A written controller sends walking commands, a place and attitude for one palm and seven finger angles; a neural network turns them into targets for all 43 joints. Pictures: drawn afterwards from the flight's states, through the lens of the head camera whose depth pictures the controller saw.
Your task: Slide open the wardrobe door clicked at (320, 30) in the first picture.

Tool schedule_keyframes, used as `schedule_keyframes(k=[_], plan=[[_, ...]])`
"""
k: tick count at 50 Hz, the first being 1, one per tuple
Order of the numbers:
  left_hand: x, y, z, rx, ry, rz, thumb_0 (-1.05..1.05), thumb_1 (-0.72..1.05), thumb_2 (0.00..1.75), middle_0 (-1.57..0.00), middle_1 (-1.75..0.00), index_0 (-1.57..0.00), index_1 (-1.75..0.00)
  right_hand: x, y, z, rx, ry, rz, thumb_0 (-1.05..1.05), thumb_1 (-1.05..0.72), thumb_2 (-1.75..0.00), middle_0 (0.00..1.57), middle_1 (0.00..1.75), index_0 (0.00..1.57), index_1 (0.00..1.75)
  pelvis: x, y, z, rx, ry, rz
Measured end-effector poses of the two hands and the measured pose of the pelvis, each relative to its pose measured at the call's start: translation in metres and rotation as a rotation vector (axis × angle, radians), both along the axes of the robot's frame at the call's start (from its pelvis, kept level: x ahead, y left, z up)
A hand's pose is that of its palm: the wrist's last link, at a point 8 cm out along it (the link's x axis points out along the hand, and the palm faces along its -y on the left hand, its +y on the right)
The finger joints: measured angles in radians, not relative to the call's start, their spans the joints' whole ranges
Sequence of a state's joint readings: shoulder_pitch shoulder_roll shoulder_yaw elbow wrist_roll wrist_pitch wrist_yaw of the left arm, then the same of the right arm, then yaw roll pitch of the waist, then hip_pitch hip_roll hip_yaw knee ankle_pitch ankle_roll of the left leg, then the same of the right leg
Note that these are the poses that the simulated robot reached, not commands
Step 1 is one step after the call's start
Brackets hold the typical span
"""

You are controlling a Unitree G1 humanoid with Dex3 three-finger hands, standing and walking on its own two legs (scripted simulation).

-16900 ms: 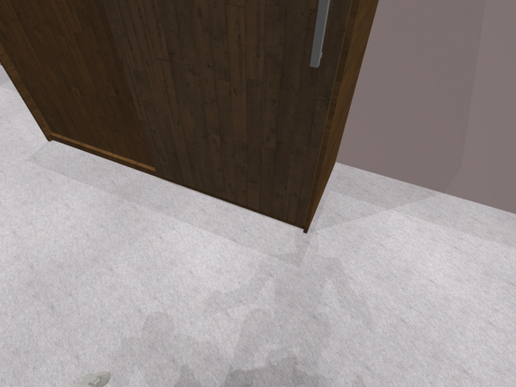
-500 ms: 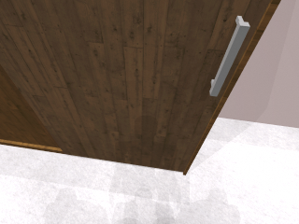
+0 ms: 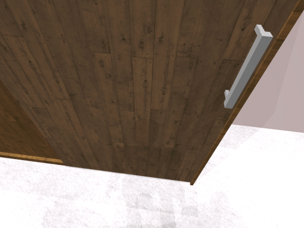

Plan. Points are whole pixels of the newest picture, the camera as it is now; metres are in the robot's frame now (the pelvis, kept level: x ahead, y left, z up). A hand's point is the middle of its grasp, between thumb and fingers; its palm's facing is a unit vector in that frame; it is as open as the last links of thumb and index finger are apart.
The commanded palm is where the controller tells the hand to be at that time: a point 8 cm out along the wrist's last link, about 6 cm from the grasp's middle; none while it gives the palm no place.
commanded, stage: look again from close up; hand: right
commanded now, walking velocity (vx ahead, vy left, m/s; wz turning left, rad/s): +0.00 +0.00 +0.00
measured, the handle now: (241, 71) +0.47 -0.21 +0.18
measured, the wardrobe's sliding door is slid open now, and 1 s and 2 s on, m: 0.00 0.00 0.00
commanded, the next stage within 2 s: raise the hand with hooked fingers in 1.46 s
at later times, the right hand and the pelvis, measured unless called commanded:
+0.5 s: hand out of the picture -0.01 -0.21 -0.17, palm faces +0.03 +0.97 -0.23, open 7.4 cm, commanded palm none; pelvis -0.01 -0.03 +0.00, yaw +0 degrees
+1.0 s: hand out of the picture -0.02 -0.25 -0.17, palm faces +0.02 +0.98 -0.22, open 7.4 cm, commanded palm none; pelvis -0.03 -0.06 +0.01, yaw -1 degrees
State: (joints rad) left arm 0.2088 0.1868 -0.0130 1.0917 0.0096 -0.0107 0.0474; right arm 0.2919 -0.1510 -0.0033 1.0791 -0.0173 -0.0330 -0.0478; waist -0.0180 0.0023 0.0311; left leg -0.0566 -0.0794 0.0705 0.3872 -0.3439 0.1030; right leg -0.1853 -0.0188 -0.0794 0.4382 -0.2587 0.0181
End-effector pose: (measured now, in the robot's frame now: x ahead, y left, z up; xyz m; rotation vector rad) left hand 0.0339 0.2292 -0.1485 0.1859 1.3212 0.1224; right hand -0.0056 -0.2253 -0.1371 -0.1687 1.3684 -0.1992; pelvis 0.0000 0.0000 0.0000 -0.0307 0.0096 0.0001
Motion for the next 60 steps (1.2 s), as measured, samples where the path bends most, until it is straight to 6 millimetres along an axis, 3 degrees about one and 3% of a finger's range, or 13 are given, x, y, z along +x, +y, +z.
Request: schedule_keyframes(k=[7,13,31,39,47,60], plan=[[0.014,0.003,0.004,0.022,-0.02,-0.005,0.0,0.91,0.9,-0.2,-0.3,-0.2,-0.3,-0.008,0.001,-0.005,0.012,0.026,-0.015,0.0,-0.91,-0.9,0.2,0.3,0.2,0.3,0.003,0.0,-0.001,0.01,-0.006,0.0],[0.012,-0.002,0.007,0.035,-0.018,0.0,0.0,0.91,0.9,-0.2,-0.3,-0.2,-0.3,-0.017,-0.005,-0.007,0.026,0.057,-0.021,0.0,-0.91,-0.9,0.2,0.3,0.2,0.3,0.002,-0.007,-0.001,0.014,-0.01,0.004],[-0.041,-0.039,0.006,0.002,0.05,0.008,0.0,0.91,0.9,-0.2,-0.3,-0.2,-0.3,0.0,-0.05,0.003,-0.001,-0.028,0.026,0.0,-0.91,-0.9,0.2,0.3,0.2,0.3,-0.018,-0.039,0.005,0.018,-0.029,-0.002],[-0.052,-0.044,0.011,0.012,0.061,0.001,0.0,0.91,0.9,-0.2,-0.3,-0.2,-0.3,-0.003,-0.061,0.004,0.003,-0.036,0.034,0.0,-0.91,-0.9,0.2,0.3,0.2,0.3,-0.026,-0.048,0.007,0.02,-0.029,-0.007],[-0.046,-0.041,0.016,0.037,0.046,-0.016,0.0,0.91,0.9,-0.2,-0.3,-0.2,-0.3,-0.014,-0.067,0.001,0.015,-0.01,0.029,0.0,-0.91,-0.9,0.2,0.3,0.2,0.3,-0.029,-0.055,0.008,0.022,-0.024,-0.013],[-0.017,-0.04,0.021,0.059,-0.004,-0.051,0.0,0.91,0.9,-0.2,-0.3,-0.2,-0.3,-0.019,-0.08,0.002,0.007,0.018,0.022,0.0,-0.91,-0.9,0.2,0.3,0.2,0.3,-0.026,-0.061,0.008,0.024,-0.014,-0.018]])
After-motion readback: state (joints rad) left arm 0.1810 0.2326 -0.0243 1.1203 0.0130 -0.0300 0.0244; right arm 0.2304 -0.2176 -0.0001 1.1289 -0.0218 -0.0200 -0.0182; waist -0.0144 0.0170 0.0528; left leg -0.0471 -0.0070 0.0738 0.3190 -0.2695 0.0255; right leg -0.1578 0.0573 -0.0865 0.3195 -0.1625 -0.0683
